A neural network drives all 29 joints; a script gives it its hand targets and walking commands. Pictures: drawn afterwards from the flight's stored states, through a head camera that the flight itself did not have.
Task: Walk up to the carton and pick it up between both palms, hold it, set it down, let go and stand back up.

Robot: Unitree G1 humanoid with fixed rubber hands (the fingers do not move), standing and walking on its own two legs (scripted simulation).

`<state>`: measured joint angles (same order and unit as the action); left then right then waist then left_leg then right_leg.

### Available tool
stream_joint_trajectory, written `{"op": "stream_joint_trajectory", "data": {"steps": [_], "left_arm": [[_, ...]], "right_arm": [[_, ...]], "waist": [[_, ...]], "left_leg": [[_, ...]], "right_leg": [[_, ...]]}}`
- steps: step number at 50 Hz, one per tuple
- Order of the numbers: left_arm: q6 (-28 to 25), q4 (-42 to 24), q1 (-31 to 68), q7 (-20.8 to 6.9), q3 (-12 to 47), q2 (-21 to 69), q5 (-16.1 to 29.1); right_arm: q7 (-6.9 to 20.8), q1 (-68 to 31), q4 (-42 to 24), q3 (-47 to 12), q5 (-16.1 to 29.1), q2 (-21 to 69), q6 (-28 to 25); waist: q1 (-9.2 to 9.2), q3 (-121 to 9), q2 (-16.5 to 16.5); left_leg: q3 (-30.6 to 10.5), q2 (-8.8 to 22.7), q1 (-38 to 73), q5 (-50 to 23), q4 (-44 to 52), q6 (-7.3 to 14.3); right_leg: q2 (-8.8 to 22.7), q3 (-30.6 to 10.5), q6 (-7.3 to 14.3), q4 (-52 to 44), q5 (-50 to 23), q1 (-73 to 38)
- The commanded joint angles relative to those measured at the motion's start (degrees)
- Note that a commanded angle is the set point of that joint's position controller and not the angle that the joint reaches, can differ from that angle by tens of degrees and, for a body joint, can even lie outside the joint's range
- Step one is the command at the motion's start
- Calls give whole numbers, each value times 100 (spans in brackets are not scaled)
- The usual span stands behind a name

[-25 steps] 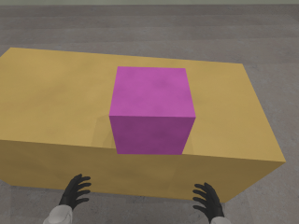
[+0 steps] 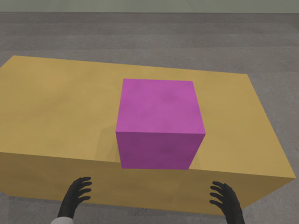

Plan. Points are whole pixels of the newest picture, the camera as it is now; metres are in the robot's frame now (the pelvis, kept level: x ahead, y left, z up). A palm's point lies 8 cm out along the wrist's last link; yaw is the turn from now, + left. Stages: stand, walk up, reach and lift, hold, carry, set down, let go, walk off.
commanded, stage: reach and lift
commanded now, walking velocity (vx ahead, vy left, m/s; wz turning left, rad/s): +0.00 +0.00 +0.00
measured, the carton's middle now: (156, 125) +0.44 +0.01 -0.03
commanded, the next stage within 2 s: none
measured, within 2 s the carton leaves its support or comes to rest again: neither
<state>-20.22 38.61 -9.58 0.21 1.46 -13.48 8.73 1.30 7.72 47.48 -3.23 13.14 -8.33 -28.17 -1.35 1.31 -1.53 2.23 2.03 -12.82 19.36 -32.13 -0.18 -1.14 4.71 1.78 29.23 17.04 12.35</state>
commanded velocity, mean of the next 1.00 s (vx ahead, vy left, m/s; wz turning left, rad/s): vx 0.00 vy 0.00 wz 0.00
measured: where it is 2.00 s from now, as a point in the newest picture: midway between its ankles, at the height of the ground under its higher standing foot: outside the picture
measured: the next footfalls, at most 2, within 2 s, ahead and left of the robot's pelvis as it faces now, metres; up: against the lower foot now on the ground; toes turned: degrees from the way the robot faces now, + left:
none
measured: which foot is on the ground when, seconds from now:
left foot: down 0.00-1.00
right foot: down 0.00-1.00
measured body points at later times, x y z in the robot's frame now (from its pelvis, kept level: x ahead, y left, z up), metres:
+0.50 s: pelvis -0.02 +0.00 -0.01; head -0.01 +0.01 +0.44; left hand +0.25 +0.22 -0.04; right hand +0.24 -0.21 -0.05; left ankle -0.03 +0.11 -0.73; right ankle -0.02 -0.10 -0.73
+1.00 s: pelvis -0.03 -0.01 +0.00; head +0.00 +0.00 +0.45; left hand +0.32 +0.22 +0.01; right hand +0.32 -0.21 +0.01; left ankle -0.03 +0.11 -0.73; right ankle -0.02 -0.10 -0.73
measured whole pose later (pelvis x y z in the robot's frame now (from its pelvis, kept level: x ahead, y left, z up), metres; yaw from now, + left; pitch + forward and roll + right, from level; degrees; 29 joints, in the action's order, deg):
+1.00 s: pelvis -0.03 -0.01 +0.00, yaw +0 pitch +8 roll +0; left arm -14.3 51.4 23.1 2.1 2.4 -15.7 17.2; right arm -1.1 -21.9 49.6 -4.5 19.7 -13.3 -13.4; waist -0.4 -5.2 -0.9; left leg 1.4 1.3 -24.0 15.5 -32.0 -0.5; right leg -1.2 3.5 2.4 31.0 14.1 24.6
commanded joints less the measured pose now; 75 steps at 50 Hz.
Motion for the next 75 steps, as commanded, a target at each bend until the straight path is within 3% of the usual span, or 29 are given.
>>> {"op": "stream_joint_trajectory", "data": {"steps": [1,4,11,16,19,22,25,28,30,33,35,39,44,51,57,64,75], "left_arm": [[-553,-1129,974,72,-134,-681,122],[-582,-998,1235,121,-72,-689,193],[-787,-742,1508,180,-109,-686,306],[-892,-292,2541,227,-3,-708,478],[-838,-312,3102,371,149,-755,605],[-681,-212,3483,414,182,-843,765],[-512,-410,3797,392,23,-1093,819],[-273,-433,3748,255,-105,-1098,739],[-288,-431,3409,241,-246,-921,526],[-207,-216,3722,163,-357,-922,386],[-62,-52,4019,110,-365,-943,415],[119,-59,4838,156,-229,-994,690],[155,-210,5551,238,-101,-1204,881],[423,93,6000,79,-426,-1403,706],[877,392,6562,20,-567,-1343,536],[1193,587,7490,87,-416,-1342,671],[1336,734,8489,165,-473,-1635,632]], "right_arm": [[60,-798,-722,235,129,-881,-623],[92,-1179,-690,284,154,-899,-619],[95,-1586,-833,143,286,-938,-725],[128,-2351,-414,236,280,-896,-551],[158,-2813,-282,277,346,-985,-362],[136,-3250,-565,214,412,-1041,-127],[25,-3592,-919,167,547,-1246,21],[-103,-3596,-870,43,689,-1272,190],[-116,-3342,-849,49,585,-1260,52],[-152,-3668,-392,5,624,-1291,143],[-166,-3904,-242,16,616,-1278,343],[-168,-4568,-637,125,530,-1276,712],[-181,-5094,-1119,170,628,-1383,1013],[-383,-5595,-950,67,721,-1504,1265],[-474,-6172,-646,45,803,-1641,1508],[-465,-7053,-542,120,820,-1772,1887],[-508,-8064,-152,58,967,-2057,2140]], "waist": [[92,-1117,587],[76,-975,530],[-1,-1274,163],[71,-1191,184],[43,-1497,344],[51,-1887,256],[-37,-2555,154],[14,-2773,154],[73,-2873,370],[77,-2768,491],[97,-2423,427],[94,-2308,190],[119,-3086,251],[63,-3983,240],[38,-3812,196],[9,-3882,183],[-18,-5103,305]], "left_leg": [[-321,-139,818,-2767,81,-423],[-321,-134,655,-2391,125,-407],[-293,-170,459,-2404,71,-297],[-251,-151,-91,-1238,258,-181],[-264,-100,-181,-1048,309,-178],[-227,-133,-398,-1036,199,-118],[-187,-194,-318,-1710,126,-116],[-177,-212,-141,-2221,102,-140],[-133,-260,-60,-2711,-25,-324],[-176,-233,126,-2646,64,-348],[-158,-229,25,-2227,220,-280],[-123,-217,-345,-1481,491,-107],[-131,-222,-314,-1889,373,-135],[-130,-255,-390,-2666,245,-134],[-101,-239,-161,-2673,342,-148],[-77,-215,-205,-2290,425,-113],[-97,-221,-258,-2975,199,-230]], "right_leg": [[41,-491,12,-297,-1813,100],[22,-480,2,-287,-1424,269],[42,-545,-88,-144,-1858,3],[102,-603,-83,-134,-729,379],[79,-585,-20,-103,-408,534],[93,-615,-45,-15,-521,534],[89,-622,-126,81,-1426,109],[104,-661,-197,75,-2247,-271],[-28,-661,-92,184,-2628,-380],[-47,-580,-35,-18,-2223,-170],[-4,-579,-33,-180,-1766,-59],[87,-624,-121,-312,-1207,41],[75,-597,-169,-151,-1849,-161],[85,-632,-268,-28,-2769,-543],[29,-545,-276,-227,-2509,-385],[-9,-456,-276,-346,-2042,-60],[-58,-429,-346,-160,-3085,-265]]}}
